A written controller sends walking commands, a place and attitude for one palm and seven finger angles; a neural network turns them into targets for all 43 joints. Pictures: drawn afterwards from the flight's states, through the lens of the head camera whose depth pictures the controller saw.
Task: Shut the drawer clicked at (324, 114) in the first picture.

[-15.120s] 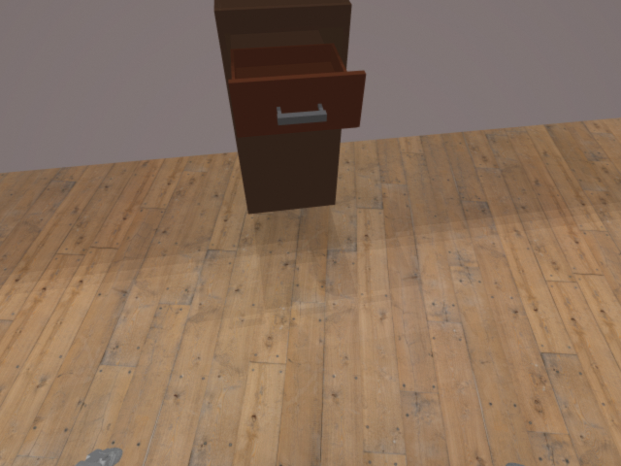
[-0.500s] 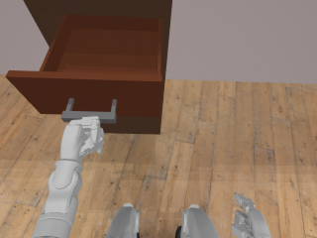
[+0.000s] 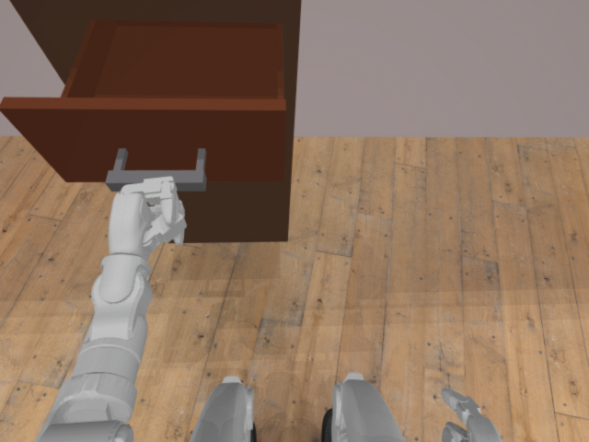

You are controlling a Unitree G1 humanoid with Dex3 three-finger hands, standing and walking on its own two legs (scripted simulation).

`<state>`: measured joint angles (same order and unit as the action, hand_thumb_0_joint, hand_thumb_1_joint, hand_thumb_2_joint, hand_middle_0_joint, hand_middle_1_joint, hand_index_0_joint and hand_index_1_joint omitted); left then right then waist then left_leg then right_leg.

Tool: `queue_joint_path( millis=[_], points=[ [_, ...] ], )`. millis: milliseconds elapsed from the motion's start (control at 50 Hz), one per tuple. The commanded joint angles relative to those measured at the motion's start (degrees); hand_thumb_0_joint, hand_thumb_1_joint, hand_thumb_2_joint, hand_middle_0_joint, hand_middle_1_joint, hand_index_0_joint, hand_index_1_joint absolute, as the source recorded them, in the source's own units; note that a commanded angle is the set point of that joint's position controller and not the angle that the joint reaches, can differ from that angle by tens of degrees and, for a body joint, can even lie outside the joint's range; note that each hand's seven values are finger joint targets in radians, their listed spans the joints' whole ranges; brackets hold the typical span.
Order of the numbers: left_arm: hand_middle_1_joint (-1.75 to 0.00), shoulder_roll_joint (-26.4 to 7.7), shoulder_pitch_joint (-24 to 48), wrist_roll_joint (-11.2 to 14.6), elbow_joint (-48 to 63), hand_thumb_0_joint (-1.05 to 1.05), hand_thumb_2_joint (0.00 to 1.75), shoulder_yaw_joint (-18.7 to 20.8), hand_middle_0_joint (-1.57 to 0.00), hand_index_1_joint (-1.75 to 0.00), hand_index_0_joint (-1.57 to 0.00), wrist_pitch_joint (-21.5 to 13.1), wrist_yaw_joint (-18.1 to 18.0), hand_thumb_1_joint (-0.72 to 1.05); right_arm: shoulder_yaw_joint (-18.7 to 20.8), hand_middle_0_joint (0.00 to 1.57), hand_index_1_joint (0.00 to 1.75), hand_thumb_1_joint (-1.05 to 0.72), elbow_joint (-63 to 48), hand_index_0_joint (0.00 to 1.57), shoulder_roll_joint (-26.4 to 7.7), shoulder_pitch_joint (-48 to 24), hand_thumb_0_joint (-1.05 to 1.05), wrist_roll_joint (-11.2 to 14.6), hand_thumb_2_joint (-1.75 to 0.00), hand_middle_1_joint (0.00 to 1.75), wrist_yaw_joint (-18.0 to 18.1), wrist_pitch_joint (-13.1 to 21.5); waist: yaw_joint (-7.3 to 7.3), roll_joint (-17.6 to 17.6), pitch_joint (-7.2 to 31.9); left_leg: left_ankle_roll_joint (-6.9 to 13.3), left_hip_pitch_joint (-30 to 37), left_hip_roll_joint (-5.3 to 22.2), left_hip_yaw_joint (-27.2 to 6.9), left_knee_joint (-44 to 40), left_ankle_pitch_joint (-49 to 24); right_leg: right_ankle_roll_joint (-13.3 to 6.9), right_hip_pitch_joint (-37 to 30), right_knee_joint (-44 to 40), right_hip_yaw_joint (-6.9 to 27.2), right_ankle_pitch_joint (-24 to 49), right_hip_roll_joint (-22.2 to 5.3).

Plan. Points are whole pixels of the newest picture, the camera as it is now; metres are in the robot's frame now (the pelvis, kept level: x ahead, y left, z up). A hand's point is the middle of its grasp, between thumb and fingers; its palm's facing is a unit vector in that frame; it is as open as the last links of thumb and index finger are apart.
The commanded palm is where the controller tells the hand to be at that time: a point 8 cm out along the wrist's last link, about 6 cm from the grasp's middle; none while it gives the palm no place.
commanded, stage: push the drawer shut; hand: left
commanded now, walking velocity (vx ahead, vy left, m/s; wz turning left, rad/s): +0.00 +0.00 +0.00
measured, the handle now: (160, 168) +0.48 +0.20 +0.03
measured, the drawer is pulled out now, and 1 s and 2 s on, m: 0.17 0.05 0.00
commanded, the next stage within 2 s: pull the fist back off the drawer in 1.74 s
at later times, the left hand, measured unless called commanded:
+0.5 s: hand (186, 178) +0.46 +0.16 +0.03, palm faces +0.03 -1.00 -0.04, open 3.2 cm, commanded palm +0.45 +0.20 +0.03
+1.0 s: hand (188, 145) +0.52 +0.16 +0.03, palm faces +0.02 -1.00 -0.03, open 3.3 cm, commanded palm +0.51 +0.20 +0.03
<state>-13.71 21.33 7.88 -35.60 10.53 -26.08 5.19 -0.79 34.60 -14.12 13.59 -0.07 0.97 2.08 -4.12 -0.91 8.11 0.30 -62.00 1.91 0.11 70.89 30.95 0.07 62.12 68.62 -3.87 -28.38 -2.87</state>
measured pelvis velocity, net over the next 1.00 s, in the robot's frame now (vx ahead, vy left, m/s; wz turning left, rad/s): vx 0.00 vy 0.00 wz -0.03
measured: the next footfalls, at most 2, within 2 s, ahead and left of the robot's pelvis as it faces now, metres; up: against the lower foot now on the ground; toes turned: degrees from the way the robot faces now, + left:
none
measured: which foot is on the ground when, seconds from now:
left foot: down 0.00-1.00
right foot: down 0.00-1.00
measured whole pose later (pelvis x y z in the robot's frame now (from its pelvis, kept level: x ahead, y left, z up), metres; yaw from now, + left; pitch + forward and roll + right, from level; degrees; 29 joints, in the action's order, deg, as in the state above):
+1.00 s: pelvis +0.00 +0.00 -0.01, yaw -2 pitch +28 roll -3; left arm -26.1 51.6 3.1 -65.2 22.5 -27.9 8.4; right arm -2.2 35.9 -14.8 18.3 -2.4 -0.6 -3.0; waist -10.6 -1.8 7.0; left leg 0.5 -70.6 3.2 -0.3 74.1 31.2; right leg 0.1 70.2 70.1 -4.0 -27.4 -1.5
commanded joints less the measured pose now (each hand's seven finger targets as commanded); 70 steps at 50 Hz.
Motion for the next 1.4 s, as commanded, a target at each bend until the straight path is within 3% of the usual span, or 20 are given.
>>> queue_joint_path(
  millis=[0, 120, 160, 220, 240, 380, 400, 540, 600, 640, 720, 840, 880, 1040, 1100, 1120, 1180, 1220, 1340, 1380],
  points=[
    [-1.60, -9.32, 23.41, 0.18, 10.16, 0.00, 0.90, 3.26, -1.40, -1.60, -1.40, -4.40, 0.02, 0.90, 3.67, 0.20, 0.30, -0.90, -4.95, 0.20, -8.89, 4.27, 0.00, 0.06, -0.90, 0.30, 0.53, 1.32, -2.17, -2.41, 25.04, 0.23, 15.39, -1.56, -1.80, -9.54, -15.79, -1.23, -13.27, -8.36, 1.72, 12.84, 2.79],
    [-1.60, -10.72, 29.38, -0.32, 4.92, 0.00, 0.90, 4.51, -1.40, -1.60, -1.40, -5.13, 0.15, 0.90, 3.60, 0.20, 0.30, -0.90, -4.05, 0.20, -8.96, 5.56, 0.00, -0.20, -0.90, 0.30, 0.34, 0.68, -3.21, -1.45, 25.11, 0.58, 13.56, -1.73, -1.50, -8.92, -14.74, -1.00, -13.62, -8.60, 2.23, 12.76, 2.95],
    [-1.60, -11.74, 30.43, -0.43, 3.71, 0.00, 0.90, 5.15, -1.40, -1.60, -1.40, -5.41, 0.58, 0.90, 3.52, 0.20, 0.30, -0.90, -4.12, 0.20, -9.07, 6.24, 0.00, -0.27, -0.90, 0.30, 0.24, 0.53, -2.93, -3.20, 25.90, 0.54, 13.95, -1.74, -1.52, -8.89, -15.16, -1.20, -13.27, -8.17, 2.20, 12.84, 3.09],
    [-1.60, -14.00, 32.11, -0.62, 1.45, 0.00, 0.90, 7.20, -1.40, -1.60, -1.40, -5.76, 1.11, 0.90, 3.48, 0.20, 0.30, -0.90, -3.77, 0.20, -9.20, 6.87, 0.00, -0.46, -0.90, 0.30, 0.25, 0.04, -2.77, -2.21, 27.13, 0.49, 13.76, -1.68, -1.58, -8.80, -16.15, -1.17, -14.45, -7.99, 2.32, 14.00, 3.14],
    [-1.60, -12.61, 32.69, -0.46, 0.35, 0.00, 0.90, 6.24, -1.40, -1.60, -1.40, -5.72, 1.32, 0.90, 3.44, 0.20, 0.30, -0.90, -3.90, 0.20, -8.96, 6.86, 0.00, -0.43, -0.90, 0.30, 0.11, 0.00, -3.14, -1.97, 26.49, 0.62, 12.89, -1.82, -1.37, -8.73, -15.44, -1.03, -14.56, -8.30, 2.50, 13.66, 3.16],
    [-1.60, -15.69, 39.75, -1.22, -4.88, 0.00, 0.90, 8.33, -1.40, -1.60, -1.40, -6.32, 1.84, 0.90, 3.38, 0.20, 0.30, -0.90, -2.79, 0.20, -9.52, 8.78, 0.00, -0.83, -0.90, 0.30, -0.12, -0.84, -4.33, -3.53, 27.61, 0.82, 12.57, -1.77, -1.48, -7.69, -15.42, -1.00, -12.81, -7.84, 2.58, 13.42, 3.38],
    [-1.60, -17.17, 40.59, -1.39, -6.21, 0.00, 0.90, 9.51, -1.40, -1.60, -1.40, -6.48, 1.79, 0.90, 3.42, 0.20, 0.30, -0.90, -2.54, 0.20, -9.70, 9.19, 0.00, -0.85, -0.90, 0.30, -0.02, -1.09, -4.56, -1.84, 27.16, 0.91, 11.75, -1.68, -1.56, -7.55, -15.21, -0.90, -12.99, -7.85, 2.62, 13.38, 3.34],
    [-1.60, -16.84, 46.42, -2.11, -8.41, 0.00, 0.90, 8.49, -1.40, -1.60, -1.40, -7.17, 2.21, 0.90, 3.43, 0.20, 0.30, -0.90, -2.02, 0.20, -9.74, 10.46, 0.00, -1.37, -0.90, 0.30, -0.57, -2.20, -5.48, -6.24, 29.48, 0.76, 14.86, -1.43, -2.07, -7.07, -17.78, -1.08, -10.53, -7.32, 2.29, 14.24, 3.58],
    [-1.60, -21.45, 47.27, -2.58, -11.38, 0.00, 0.90, 12.02, -1.40, -1.60, -1.40, -6.99, 2.11, 0.90, 3.25, 0.20, 0.30, -0.90, -1.93, 0.20, -10.30, 11.28, 0.00, -1.51, -0.90, 0.30, -0.49, -2.79, -5.39, -3.84, 29.08, 1.10, 11.56, -1.48, -2.01, -6.72, -16.05, -0.93, -12.04, -7.43, 2.77, 13.46, 3.72],
    [-1.60, -20.28, 48.90, -2.71, -11.59, 0.00, 0.90, 11.09, -1.40, -1.60, -1.40, -6.96, 2.31, 0.90, 3.22, 0.20, 0.30, -0.90, -1.89, 0.20, -10.02, 11.61, 0.00, -1.60, -0.90, 0.30, -0.57, -3.02, -6.03, -3.94, 29.49, 1.24, 11.65, -1.51, -1.97, -6.56, -16.59, -0.83, -12.36, -7.54, 2.82, 14.35, 3.79],
    [-1.60, -23.99, 51.48, -2.99, -14.64, 0.00, 0.90, 13.12, -1.40, -1.60, -1.40, -6.31, 2.91, 0.90, 2.66, 0.20, 0.30, -0.90, -1.74, 0.20, -10.34, 12.17, 0.00, -1.66, -0.90, 0.30, -0.48, -3.58, -6.84, -3.92, 27.69, 1.52, 8.94, -1.41, -1.83, -6.04, -14.77, -0.75, -11.98, -7.76, 3.18, 12.96, 4.07],
    [-1.60, -26.36, 54.92, -3.34, -15.16, 0.00, 0.90, 14.41, -1.40, -1.60, -1.40, -6.01, 3.28, 0.90, 2.56, 0.20, 0.30, -0.90, -1.66, 0.20, -10.87, 13.47, 0.00, -2.05, -0.90, 0.30, -0.68, -4.09, -7.22, -7.07, 31.25, 1.35, 11.84, -1.03, -2.69, -5.35, -17.81, -0.93, -10.03, -6.79, 2.59, 14.08, 4.25],
    [-1.60, -24.94, 56.43, -3.61, -15.13, 0.00, 0.90, 13.00, -1.40, -1.60, -1.40, -6.05, 3.47, 0.90, 2.58, 0.20, 0.30, -0.90, -1.54, 0.20, -10.93, 13.87, 0.00, -2.12, -0.90, 0.30, -0.89, -4.29, -7.61, -8.91, 31.85, 1.02, 14.56, -0.85, -3.45, -5.39, -19.54, -1.10, -7.46, -6.28, 1.90, 14.15, 4.34],
    [-1.60, -26.25, 62.94, -5.62, -18.63, 0.00, 0.90, 12.75, -1.40, -1.60, -1.40, -4.82, 1.61, 0.90, 2.23, 0.20, 0.30, -0.90, -0.52, 0.20, -11.40, 15.54, 0.00, -2.75, -0.90, 0.30, -1.19, -5.08, -10.02, -8.30, 29.81, 1.35, 12.77, -0.53, -4.22, -4.74, -17.85, -0.90, -4.62, -6.51, 1.55, 12.06, 4.52],
    [-1.60, -29.94, 64.81, -6.47, -18.63, 0.00, 0.90, 14.84, -1.40, -1.60, -1.40, -4.67, 1.43, 0.90, 2.03, 0.20, 0.30, -0.90, -0.39, 0.20, -11.72, 16.47, 0.00, -3.08, -0.90, 0.30, -1.15, -5.40, -9.85, -9.73, 32.20, 1.33, 13.38, -0.43, -4.54, -4.09, -19.86, -1.10, -4.88, -5.81, 1.47, 13.22, 4.58],
    [-1.60, -28.50, 64.99, -6.65, -18.98, 0.00, 0.90, 13.53, -1.40, -1.60, -1.40, -4.45, 1.56, 0.90, 1.95, 0.20, 0.30, -0.90, -0.60, 0.20, -11.55, 16.47, 0.00, -3.07, -0.90, 0.30, -1.30, -5.47, -10.22, -10.23, 32.80, 1.32, 13.72, -0.51, -4.61, -3.98, -20.11, -1.08, -4.58, -5.82, 1.43, 13.30, 4.67],
    [-1.60, -29.30, 66.88, -6.86, -20.59, 0.00, 0.90, 13.68, -1.40, -1.60, -1.40, -3.81, 1.63, 0.90, 1.68, 0.20, 0.30, -0.90, -0.36, 0.20, -11.72, 16.98, 0.00, -3.20, -0.90, 0.30, -1.43, -5.71, -10.93, -11.24, 31.43, 1.31, 13.49, -0.30, -4.80, -3.66, -19.98, -1.13, -2.93, -5.90, 1.32, 12.83, 4.77],
    [-1.60, -31.62, 68.19, -7.28, -21.89, 0.00, 0.90, 14.70, -1.40, -1.60, -1.40, -3.04, 1.65, 0.90, 1.41, 0.20, 0.30, -0.90, -0.34, 0.20, -11.94, 17.28, 0.00, -3.20, -0.90, 0.30, -1.39, -5.87, -11.50, -10.24, 30.84, 1.59, 11.10, -0.21, -4.58, -3.17, -18.39, -0.97, -3.44, -5.95, 1.54, 12.13, 4.87],
    [-1.60, -34.13, 71.14, -8.24, -22.26, 0.00, 0.90, 15.48, -1.40, -1.60, -1.40, -1.95, 1.93, 0.90, 1.01, 0.20, 0.30, -0.90, -0.36, 0.20, -12.15, 18.75, 0.00, -3.75, -0.90, 0.30, -1.66, -6.21, -11.80, -13.68, 33.54, 1.46, 12.56, 0.10, -5.17, -2.23, -21.55, -1.17, -2.44, -5.08, 1.15, 13.76, 4.96],
    [-1.60, -33.51, 72.12, -8.50, -22.80, 0.00, 0.90, 14.72, -1.40, -1.60, -1.40, -1.47, 2.11, 0.90, 0.97, 0.20, 0.30, -0.90, -0.25, 0.20, -12.27, 19.34, 0.00, -3.75, -0.90, 0.30, -1.82, -6.42, -12.79, -13.23, 33.95, 1.46, 13.36, 0.34, -5.78, -1.91, -22.60, -1.14, -1.09, -4.77, 0.80, 14.17, 5.11]
  ],
)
